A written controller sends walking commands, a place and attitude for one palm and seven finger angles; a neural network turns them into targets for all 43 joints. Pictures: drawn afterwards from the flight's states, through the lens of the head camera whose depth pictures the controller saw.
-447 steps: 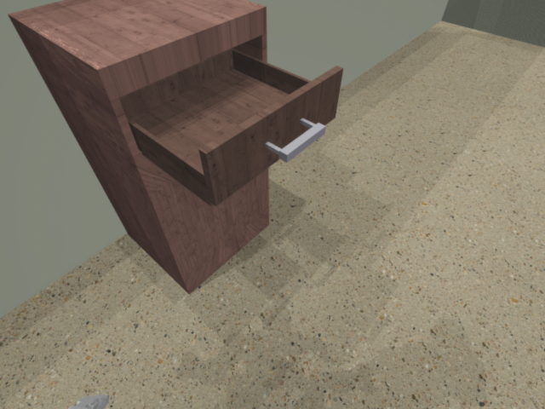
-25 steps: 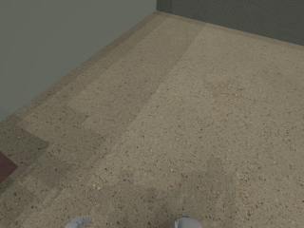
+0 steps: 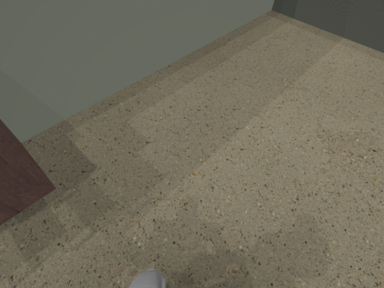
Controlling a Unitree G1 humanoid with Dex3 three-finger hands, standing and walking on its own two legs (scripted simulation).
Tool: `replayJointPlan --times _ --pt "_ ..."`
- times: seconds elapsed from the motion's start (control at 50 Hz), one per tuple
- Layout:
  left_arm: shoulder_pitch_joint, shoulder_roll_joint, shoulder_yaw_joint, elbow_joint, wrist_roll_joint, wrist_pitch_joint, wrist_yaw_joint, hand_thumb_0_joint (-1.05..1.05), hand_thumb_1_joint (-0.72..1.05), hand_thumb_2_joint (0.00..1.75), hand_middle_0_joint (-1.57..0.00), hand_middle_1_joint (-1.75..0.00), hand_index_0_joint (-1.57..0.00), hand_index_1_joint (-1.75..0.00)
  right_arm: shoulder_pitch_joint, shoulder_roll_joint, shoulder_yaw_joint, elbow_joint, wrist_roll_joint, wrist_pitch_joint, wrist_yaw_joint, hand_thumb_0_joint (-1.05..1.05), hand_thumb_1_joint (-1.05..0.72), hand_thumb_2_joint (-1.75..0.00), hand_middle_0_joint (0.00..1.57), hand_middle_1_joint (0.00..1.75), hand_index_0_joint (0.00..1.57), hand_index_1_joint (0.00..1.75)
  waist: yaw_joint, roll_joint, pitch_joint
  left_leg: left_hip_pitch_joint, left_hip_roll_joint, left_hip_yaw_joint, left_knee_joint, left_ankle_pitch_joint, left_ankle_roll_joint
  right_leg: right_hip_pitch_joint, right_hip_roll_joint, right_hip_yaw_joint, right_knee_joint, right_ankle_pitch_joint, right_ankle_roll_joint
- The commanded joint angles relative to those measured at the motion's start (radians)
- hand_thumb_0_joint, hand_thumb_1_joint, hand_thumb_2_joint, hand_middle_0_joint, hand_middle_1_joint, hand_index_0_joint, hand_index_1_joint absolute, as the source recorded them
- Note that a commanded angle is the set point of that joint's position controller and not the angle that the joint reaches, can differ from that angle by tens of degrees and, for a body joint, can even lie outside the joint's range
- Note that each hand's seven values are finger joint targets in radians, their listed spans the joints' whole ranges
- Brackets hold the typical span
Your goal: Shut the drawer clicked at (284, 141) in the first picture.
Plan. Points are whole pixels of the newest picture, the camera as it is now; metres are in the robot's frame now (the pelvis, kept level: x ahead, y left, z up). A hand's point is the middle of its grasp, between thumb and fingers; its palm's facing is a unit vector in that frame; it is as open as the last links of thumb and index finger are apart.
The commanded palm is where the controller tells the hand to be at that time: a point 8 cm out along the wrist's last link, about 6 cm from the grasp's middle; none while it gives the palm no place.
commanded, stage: turn to face it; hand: left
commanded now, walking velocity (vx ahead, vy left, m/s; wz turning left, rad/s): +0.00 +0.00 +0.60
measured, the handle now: out of the picture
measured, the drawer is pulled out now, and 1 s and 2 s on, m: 0.28 0.28 0.28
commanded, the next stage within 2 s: take the last steps up to it in 1.36 s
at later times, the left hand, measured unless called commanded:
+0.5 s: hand out of the picture +0.12 +0.23 -0.14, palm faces +0.28 -0.92 -0.28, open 7.4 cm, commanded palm none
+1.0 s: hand out of the picture -0.05 +0.20 -0.18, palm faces +0.59 -0.77 -0.26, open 7.4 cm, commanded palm none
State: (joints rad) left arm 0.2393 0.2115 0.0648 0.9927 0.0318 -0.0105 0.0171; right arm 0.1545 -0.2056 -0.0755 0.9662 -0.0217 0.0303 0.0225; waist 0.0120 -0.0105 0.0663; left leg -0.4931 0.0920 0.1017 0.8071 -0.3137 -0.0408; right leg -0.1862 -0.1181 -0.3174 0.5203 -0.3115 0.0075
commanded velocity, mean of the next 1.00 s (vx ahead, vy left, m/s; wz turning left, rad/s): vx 0.00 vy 0.00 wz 0.58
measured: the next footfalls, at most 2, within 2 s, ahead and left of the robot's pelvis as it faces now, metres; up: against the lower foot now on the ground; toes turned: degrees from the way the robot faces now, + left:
left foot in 0.06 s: +0.11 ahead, +0.12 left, +0.00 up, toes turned +10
right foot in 0.52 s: +0.13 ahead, -0.13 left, +0.00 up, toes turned +15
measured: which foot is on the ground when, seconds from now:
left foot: up 0.00-0.04, down 0.06-0.52, up 0.54-0.92, down 0.94-1.00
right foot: down 0.00-0.06, up 0.08-0.50, down 0.52-0.94, up 0.96-1.00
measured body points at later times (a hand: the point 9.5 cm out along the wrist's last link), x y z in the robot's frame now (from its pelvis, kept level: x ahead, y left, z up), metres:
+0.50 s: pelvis +0.06 -0.01 +0.00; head +0.10 -0.01 +0.45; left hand +0.11 +0.28 -0.12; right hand +0.19 -0.23 -0.15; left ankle +0.07 +0.11 -0.73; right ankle +0.09 -0.14 -0.72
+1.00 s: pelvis +0.05 +0.00 -0.01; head +0.09 +0.04 +0.43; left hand -0.08 +0.24 -0.16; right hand +0.30 -0.15 -0.13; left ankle -0.01 +0.09 -0.74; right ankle +0.09 -0.14 -0.71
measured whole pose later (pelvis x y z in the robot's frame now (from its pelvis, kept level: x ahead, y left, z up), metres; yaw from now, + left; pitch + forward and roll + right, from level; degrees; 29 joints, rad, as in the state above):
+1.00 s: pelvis +0.05 +0.00 -0.01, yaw +35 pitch +1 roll +1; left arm 0.26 0.27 0.07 0.92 0.02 0.06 0.01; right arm 0.11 -0.25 -0.07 0.90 -0.01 0.03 0.02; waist 0.03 -0.06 0.10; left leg -0.30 0.00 0.07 0.63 -0.33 0.03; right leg -0.33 -0.18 -0.17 0.87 -0.52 0.07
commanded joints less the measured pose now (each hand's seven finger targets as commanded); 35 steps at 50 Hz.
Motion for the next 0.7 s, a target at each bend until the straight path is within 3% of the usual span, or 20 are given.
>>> replayJointPlan --times 0.0,0.02,0.04,0.06,0.08,0.12,0.14,0.18,0.28,0.36,0.42,0.46,0.48,0.5,0.52,0.54,0.56,0.58,0.6,0.68 --pt "0.03 0.177 0.045 -0.074 -0.01 0.003 0.004 0.0 0.9 0.9 -0.2 -0.3 -0.2 -0.3 0.07 -0.076 -0.005 -0.079 -0.002 -0.021 0.005 0.0 -0.9 -0.9 0.2 0.3 0.2 0.3 -0.033 -0.073 -0.099 0.257 -0.052 0.033 -0.259 0.124 0.017 -0.011 -0.239 0.086 0.069 0.41 -0.049" --pt "0.042 0.153 0.043 -0.094 -0.018 0.008 0.0 0.0 0.9 0.9 -0.2 -0.3 -0.2 -0.3 0.146 -0.158 -0.025 -0.073 -0.006 -0.03 0.001 0.0 -0.9 -0.9 0.2 0.3 0.2 0.3 -0.073 0.105 -0.168 0.426 0.044 -0.12 -0.356 0.35 0.069 -0.133 -0.172 0.06 0.289 0.263 0.007" --pt "0.041 0.092 0.026 -0.139 -0.026 0.012 -0.007 0.0 0.9 0.9 -0.2 -0.3 -0.2 -0.3 0.201 -0.277 -0.05 -0.079 -0.005 -0.033 -0.006 0.0 -0.9 -0.9 0.2 0.3 0.2 0.3 -0.089 0.41 -0.196 0.548 0.308 -0.471 -0.406 0.775 0.202 -0.381 -0.017 0.081 0.552 -0.365 0.088" --pt "-0.003 0.111 0.018 -0.164 -0.015 0.024 0.005 0.0 0.9 0.9 -0.2 -0.3 -0.2 -0.3 0.236 -0.291 -0.048 -0.061 0.006 -0.027 -0.019 0.0 -0.9 -0.9 0.2 0.3 0.2 0.3 -0.113 0.282 -0.247 0.544 0.355 -0.521 -0.419 0.751 0.259 -0.411 -0.006 0.229 0.664 -0.395 0.078" --pt "-0.024 0.095 0.022 -0.164 -0.019 0.025 0.009 0.0 0.9 0.9 -0.2 -0.3 -0.2 -0.3 0.192 -0.286 -0.047 -0.074 0.006 -0.028 -0.031 0.0 -0.9 -0.9 0.2 0.3 0.2 0.3 -0.095 0.265 -0.251 0.534 0.326 -0.504 -0.411 0.668 0.263 -0.455 -0.012 0.27 0.714 -0.328 0.078" --pt "-0.03 0.112 0.03 -0.144 -0.016 0.025 0.0 0.0 0.9 0.9 -0.2 -0.3 -0.2 -0.3 0.062 -0.215 -0.025 -0.115 0.003 -0.028 -0.036 0.0 -0.9 -0.9 0.2 0.3 0.2 0.3 -0.052 0.184 -0.149 0.375 0.219 -0.381 -0.434 0.512 0.221 -0.416 -0.024 0.295 0.709 -0.173 0.083" --pt "0.001 0.108 0.03 -0.131 -0.014 0.026 -0.007 0.0 0.9 0.9 -0.2 -0.3 -0.2 -0.3 0.015 -0.197 -0.018 -0.127 0.003 -0.033 -0.036 0.0 -0.9 -0.9 0.2 0.3 0.2 0.3 -0.023 0.141 -0.142 0.346 0.184 -0.326 -0.444 0.494 0.202 -0.387 -0.024 0.292 0.687 -0.117 0.086" --pt "0.028 0.108 0.029 -0.128 -0.014 0.033 -0.007 0.0 0.9 0.9 -0.2 -0.3 -0.2 -0.3 -0.005 -0.2 -0.018 -0.14 0.004 -0.036 -0.034 0.0 -0.9 -0.9 0.2 0.3 0.2 0.3 -0.014 0.145 -0.149 0.316 0.152 -0.291 -0.458 0.476 0.198 -0.338 -0.011 0.293 0.634 -0.089 0.091" --pt "-0.024 0.105 0.027 -0.171 -0.015 0.039 -0.003 0.0 0.9 0.9 -0.2 -0.3 -0.2 -0.3 0.019 -0.212 -0.031 -0.135 0.002 -0.025 -0.029 0.0 -0.9 -0.9 0.2 0.3 0.2 0.3 -0.032 0.135 -0.13 0.319 0.139 -0.364 -0.474 0.377 0.215 -0.322 0.022 0.298 0.492 -0.102 0.096" --pt "-0.066 0.1 0.023 -0.206 -0.021 0.034 0.001 0.0 0.9 0.9 -0.2 -0.3 -0.2 -0.3 0.042 -0.22 -0.042 -0.129 -0.001 -0.016 -0.028 0.0 -0.9 -0.9 0.2 0.3 0.2 0.3 -0.046 0.152 -0.147 0.336 0.133 -0.433 -0.44 0.413 0.226 -0.282 0.053 0.305 0.363 -0.136 0.089" --pt "-0.042 0.097 0.019 -0.214 -0.028 0.028 0.005 0.0 0.9 0.9 -0.2 -0.3 -0.2 -0.3 0.024 -0.22 -0.048 -0.136 -0.002 -0.009 -0.028 0.0 -0.9 -0.9 0.2 0.3 0.2 0.3 -0.032 0.18 -0.156 0.288 0.101 -0.469 -0.401 0.472 0.211 -0.166 0.091 0.291 0.202 -0.116 0.076" --pt "0.03 0.111 0.023 -0.201 -0.03 0.017 0.009 0.0 0.9 0.9 -0.2 -0.3 -0.2 -0.3 -0.007 -0.209 -0.051 -0.146 0.005 -0.004 -0.026 0.0 -0.9 -0.9 0.2 0.3 0.2 0.3 0.009 0.153 -0.171 0.202 0.056 -0.462 -0.337 0.436 0.17 -0.005 0.099 0.277 -0.005 0.031 0.069" --pt "0.07 0.149 0.031 -0.195 -0.025 0.009 0.014 0.0 0.9 0.9 -0.2 -0.3 -0.2 -0.3 -0.009 -0.175 -0.048 -0.152 0.013 -0.004 -0.022 0.0 -0.9 -0.9 0.2 0.3 0.2 0.3 0.031 0.063 -0.175 0.092 0.0 -0.428 -0.257 0.295 0.119 0.129 0.035 0.331 -0.152 0.096 0.051" --pt "0.086 0.24 0.049 -0.196 -0.007 0.0 0.022 0.0 0.9 0.9 -0.2 -0.3 -0.2 -0.3 0.01 -0.102 -0.039 -0.169 0.021 -0.006 -0.015 0.0 -0.9 -0.9 0.2 0.3 0.2 0.3 0.037 -0.217 -0.171 -0.105 -0.142 -0.244 -0.055 -0.034 0.029 0.241 -0.234 0.588 -0.254 0.138 -0.037" --pt "0.059 0.28 0.044 -0.213 -0.007 0.008 0.019 0.0 0.9 0.9 -0.2 -0.3 -0.2 -0.3 0.009 -0.116 -0.044 -0.183 0.009 -0.005 -0.016 0.0 -0.9 -0.9 0.2 0.3 0.2 0.3 0.029 -0.259 -0.141 -0.126 -0.169 -0.175 0.16 -0.278 0.003 0.123 -0.393 0.669 -0.254 0.232 -0.136" --pt "0.018 0.237 0.05 -0.22 -0.012 0.003 0.026 0.0 0.9 0.9 -0.2 -0.3 -0.2 -0.3 0.003 -0.146 -0.052 -0.171 0.003 0.012 -0.015 0.0 -0.9 -0.9 0.2 0.3 0.2 0.3 0.016 -0.234 -0.114 -0.1 -0.124 -0.21 0.309 -0.252 0.007 0.023 -0.381 0.642 -0.263 0.206 -0.161" --pt "-0.033 0.215 0.04 -0.227 -0.013 0.005 0.024 0.0 0.9 0.9 -0.2 -0.3 -0.2 -0.3 -0.007 -0.133 -0.052 -0.153 0.002 0.02 -0.01 0.0 -0.9 -0.9 0.2 0.3 0.2 0.3 -0.007 -0.179 -0.044 -0.105 -0.1 -0.2 0.4 -0.197 0.001 -0.044 -0.32 0.583 -0.259 0.177 -0.153" --pt "-0.078 0.179 0.027 -0.232 -0.013 0.004 0.021 0.0 0.9 0.9 -0.2 -0.3 -0.2 -0.3 0.013 -0.126 -0.048 -0.131 -0.001 0.024 -0.003 0.0 -0.9 -0.9 0.2 0.3 0.2 0.3 -0.033 -0.139 -0.004 -0.119 -0.081 -0.181 0.445 -0.123 -0.009 -0.055 -0.259 0.471 -0.234 0.212 -0.13" --pt "-0.09 0.16 0.019 -0.233 -0.011 0.001 0.018 0.0 0.9 0.9 -0.2 -0.3 -0.2 -0.3 0.031 -0.118 -0.043 -0.118 -0.001 0.024 0.003 0.0 -0.9 -0.9 0.2 0.3 0.2 0.3 -0.042 -0.151 -0.004 -0.114 -0.076 -0.158 0.453 -0.081 -0.019 -0.043 -0.219 0.393 -0.21 0.277 -0.112" --pt "-0.003 0.174 0.025 -0.194 -0.007 0.0 0.018 0.0 0.9 0.9 -0.2 -0.3 -0.2 -0.3 -0.007 -0.101 -0.031 -0.118 0.004 0.027 0.007 0.0 -0.9 -0.9 0.2 0.3 0.2 0.3 0.0 -0.168 -0.051 -0.083 -0.07 -0.094 0.315 -0.095 -0.043 0.084 -0.212 0.295 -0.165 0.458 -0.111"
